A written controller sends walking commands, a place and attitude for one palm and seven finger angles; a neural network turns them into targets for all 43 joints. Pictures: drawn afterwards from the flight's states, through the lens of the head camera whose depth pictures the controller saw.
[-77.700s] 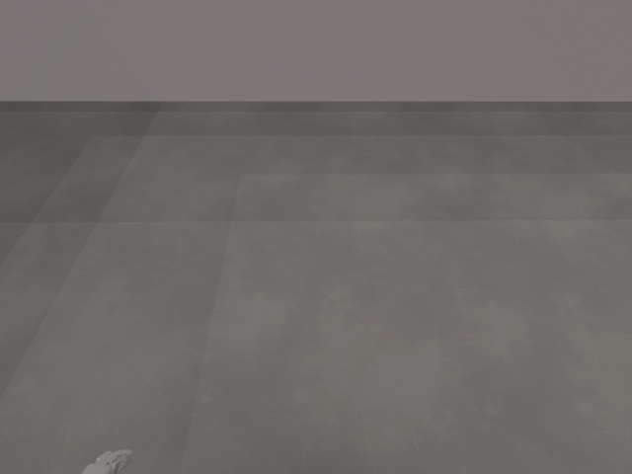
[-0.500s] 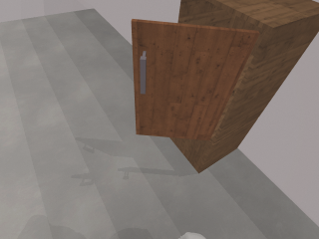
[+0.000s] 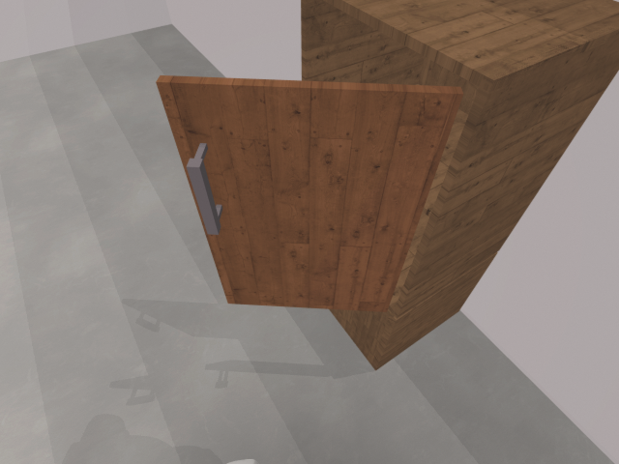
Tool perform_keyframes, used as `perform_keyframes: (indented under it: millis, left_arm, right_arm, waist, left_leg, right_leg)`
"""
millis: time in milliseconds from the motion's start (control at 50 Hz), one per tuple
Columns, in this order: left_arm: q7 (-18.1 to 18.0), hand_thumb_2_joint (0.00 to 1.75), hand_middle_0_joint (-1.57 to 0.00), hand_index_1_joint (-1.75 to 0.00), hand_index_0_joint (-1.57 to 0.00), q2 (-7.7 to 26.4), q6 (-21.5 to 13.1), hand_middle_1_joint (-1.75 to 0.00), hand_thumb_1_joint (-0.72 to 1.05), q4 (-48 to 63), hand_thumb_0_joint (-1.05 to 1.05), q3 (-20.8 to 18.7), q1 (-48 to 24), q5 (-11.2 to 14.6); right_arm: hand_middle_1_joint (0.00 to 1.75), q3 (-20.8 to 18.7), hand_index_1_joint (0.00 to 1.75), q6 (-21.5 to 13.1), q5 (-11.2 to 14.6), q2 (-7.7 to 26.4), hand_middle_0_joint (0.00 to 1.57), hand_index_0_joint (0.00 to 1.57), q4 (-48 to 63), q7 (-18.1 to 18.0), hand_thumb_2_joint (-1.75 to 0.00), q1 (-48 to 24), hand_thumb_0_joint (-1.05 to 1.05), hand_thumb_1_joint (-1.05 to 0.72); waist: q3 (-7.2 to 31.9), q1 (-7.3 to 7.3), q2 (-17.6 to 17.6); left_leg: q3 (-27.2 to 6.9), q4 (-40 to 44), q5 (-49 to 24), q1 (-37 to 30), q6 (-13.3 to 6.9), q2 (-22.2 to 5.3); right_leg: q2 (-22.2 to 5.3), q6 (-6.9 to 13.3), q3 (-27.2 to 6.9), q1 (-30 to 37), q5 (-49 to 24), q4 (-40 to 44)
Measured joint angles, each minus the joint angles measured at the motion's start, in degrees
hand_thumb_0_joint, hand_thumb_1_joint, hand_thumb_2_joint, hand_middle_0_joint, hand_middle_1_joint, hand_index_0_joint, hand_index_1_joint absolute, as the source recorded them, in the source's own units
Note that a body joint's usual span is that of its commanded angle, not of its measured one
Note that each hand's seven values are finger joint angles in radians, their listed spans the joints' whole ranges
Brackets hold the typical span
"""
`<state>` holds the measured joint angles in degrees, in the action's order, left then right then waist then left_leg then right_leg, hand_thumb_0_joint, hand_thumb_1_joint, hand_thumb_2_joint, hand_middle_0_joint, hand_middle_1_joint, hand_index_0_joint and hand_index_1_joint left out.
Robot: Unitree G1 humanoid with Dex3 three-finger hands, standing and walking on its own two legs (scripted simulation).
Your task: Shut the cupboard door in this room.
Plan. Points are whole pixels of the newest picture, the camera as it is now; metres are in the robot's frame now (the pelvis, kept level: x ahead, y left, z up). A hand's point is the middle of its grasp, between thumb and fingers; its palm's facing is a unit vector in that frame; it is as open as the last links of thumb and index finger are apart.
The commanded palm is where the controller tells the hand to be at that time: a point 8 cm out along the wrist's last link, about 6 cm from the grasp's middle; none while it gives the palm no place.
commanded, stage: come to a stop and stand still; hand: left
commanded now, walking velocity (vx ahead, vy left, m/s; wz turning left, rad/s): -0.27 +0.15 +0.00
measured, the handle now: (208, 191) +0.50 +0.19 +0.05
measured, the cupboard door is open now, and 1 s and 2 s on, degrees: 54 54 54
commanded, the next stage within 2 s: look again from close up in 1.08 s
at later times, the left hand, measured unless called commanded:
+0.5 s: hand out of the picture +0.06 +0.21 -0.18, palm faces -0.02 -0.97 -0.25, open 7.4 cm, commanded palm none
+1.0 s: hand out of the picture +0.03 +0.28 -0.17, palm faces -0.06 -0.97 -0.23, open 7.4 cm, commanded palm none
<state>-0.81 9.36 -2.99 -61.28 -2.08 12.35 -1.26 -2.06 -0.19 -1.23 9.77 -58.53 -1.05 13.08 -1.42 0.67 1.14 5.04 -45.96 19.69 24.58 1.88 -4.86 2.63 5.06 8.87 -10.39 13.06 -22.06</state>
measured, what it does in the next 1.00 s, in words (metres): steps on the spot: left foot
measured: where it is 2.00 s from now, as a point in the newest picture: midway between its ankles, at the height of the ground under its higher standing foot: outside the picture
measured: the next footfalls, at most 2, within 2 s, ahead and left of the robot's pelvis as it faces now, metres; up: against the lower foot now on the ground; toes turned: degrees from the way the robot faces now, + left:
left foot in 0.08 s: +0.05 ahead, +0.14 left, +0.00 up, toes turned -4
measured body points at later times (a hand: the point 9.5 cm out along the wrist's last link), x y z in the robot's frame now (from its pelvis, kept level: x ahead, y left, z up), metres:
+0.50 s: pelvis +0.02 +0.02 -0.01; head +0.06 +0.02 +0.44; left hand +0.06 +0.26 -0.16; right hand +0.08 -0.23 -0.16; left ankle +0.00 +0.14 -0.71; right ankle -0.01 -0.06 -0.74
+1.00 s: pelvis -0.01 +0.09 +0.00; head +0.00 +0.09 +0.45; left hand +0.03 +0.33 -0.15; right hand +0.00 -0.15 -0.16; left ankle +0.01 +0.14 -0.74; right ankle -0.01 -0.06 -0.74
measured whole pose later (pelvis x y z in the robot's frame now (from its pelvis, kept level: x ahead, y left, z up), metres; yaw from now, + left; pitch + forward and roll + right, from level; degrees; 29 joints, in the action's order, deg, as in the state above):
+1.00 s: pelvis -0.01 +0.09 +0.00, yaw -3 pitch -1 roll +0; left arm -1.4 11.4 1.0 -55.7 0.5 16.8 -1.4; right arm 0.3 0.7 -1.2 11.5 -56.8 -0.3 16.6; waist -0.9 0.2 0.5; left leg 4.0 -26.8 13.1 13.5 -6.1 4.7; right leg -2.7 -0.4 -0.4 -13.8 14.4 -28.4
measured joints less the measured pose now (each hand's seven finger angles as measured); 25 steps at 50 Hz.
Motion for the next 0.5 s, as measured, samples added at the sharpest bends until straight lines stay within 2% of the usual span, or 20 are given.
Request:
perform_keyframes:
  millis: [40, 80, 140, 220, 360, 440, 500]
  left_arm:
    - [-0.2, 0.90, -0.20, -0.30, -0.20, -0.5, 0.2, -0.30, 0.94, -1.0, -0.01, 0.5, 1.1, 0.1]
    - [-0.4, 0.90, -0.20, -0.30, -0.20, -1.1, 0.7, -0.30, 0.93, -1.8, 0.00, 1.0, 2.1, 0.4]
    - [-1.3, 0.90, -0.20, -0.30, -0.20, -1.2, 2.3, -0.30, 0.93, -2.1, 0.00, 1.2, 2.7, 0.5]
    - [-1.6, 0.90, -0.20, -0.30, -0.20, -1.5, 3.5, -0.30, 0.93, -0.7, 0.01, 1.2, 2.6, 0.3]
    - [-1.4, 0.90, -0.20, -0.30, -0.20, -0.6, 4.1, -0.30, 0.91, 2.3, 0.01, 0.6, 1.7, -0.1]
    - [-1.7, 0.90, -0.20, -0.30, -0.20, 0.3, 4.3, -0.30, 0.91, 3.2, 0.00, 0.4, 1.7, -0.5]
    - [-2.3, 0.90, -0.20, -0.30, -0.20, 0.4, 2.8, -0.30, 0.91, 5.7, 0.00, 0.9, 3.7, -0.5]
  right_arm:
    - [0.30, 0.5, 0.30, -0.1, 0.3, -0.2, 0.20, 0.20, 0.3, -0.1, -0.90, -1.7, 0.00, -0.91]
    - [0.30, 1.0, 0.30, -0.2, 0.5, -0.4, 0.20, 0.20, 0.6, -0.2, -0.90, -2.9, 0.00, -0.91]
    - [0.30, 1.6, 0.30, 0.2, 0.5, -1.5, 0.20, 0.20, 0.7, -0.5, -0.90, -3.9, 0.00, -0.91]
    - [0.30, 1.6, 0.30, 1.3, 0.5, -1.6, 0.20, 0.20, 2.0, -1.1, -0.90, -5.3, 0.00, -0.91]
    - [0.30, 0.2, 0.30, 3.0, 0.5, 0.6, 0.21, 0.20, 3.2, -1.2, -0.90, -5.5, 0.00, -0.91]
    - [0.30, -0.6, 0.30, 4.3, 0.6, 1.5, 0.20, 0.20, 2.4, -0.9, -0.90, -3.9, 0.00, -0.91]
    - [0.30, -1.1, 0.30, 3.9, 0.9, 2.2, 0.20, 0.20, 4.0, -0.1, -0.90, -3.0, 0.01, -0.91]
  waist:
    - [0.1, -0.82, 0.1]
    - [0.2, -1.31, 0.5]
    - [0.3, -1.88, -1.2]
    - [-1.2, -2.63, -1.6]
    - [-4.0, -2.09, -0.2]
    - [-3.7, -1.86, -0.5]
    - [-2.6, -1.61, -0.5]
  left_leg:
    - [-0.5, 7.0, -3.1, -2.4, 0.2, 0.9]
    - [-1.0, 13.4, -10.8, -5.6, -0.5, 1.3]
    - [-0.4, 14.9, -6.6, -8.1, -2.5, 2.6]
    - [0.3, 15.5, -5.3, -8.4, -3.0, 3.3]
    - [-0.1, 11.3, -5.7, -5.5, -2.6, 3.5]
    - [-2.8, 1.5, 4.3, -4.1, -1.4, 4.0]
    - [-3.4, -1.3, 4.2, -4.3, -2.2, 4.4]
  right_leg:
    - [0.6, -0.1, -0.4, 1.0, 1.2, -0.7]
    - [1.1, -0.5, -0.6, 1.6, 3.2, -2.7]
    - [-0.2, -1.0, -0.9, 2.0, 5.8, -5.1]
    - [-1.0, -1.5, -1.6, 1.2, 6.6, -6.4]
    - [-1.5, -1.0, -1.8, -1.0, 7.1, -9.2]
    - [-1.9, -1.2, -2.1, -1.2, 7.1, -9.6]
    - [-1.9, -2.2, -4.1, -2.4, 6.1, -9.7]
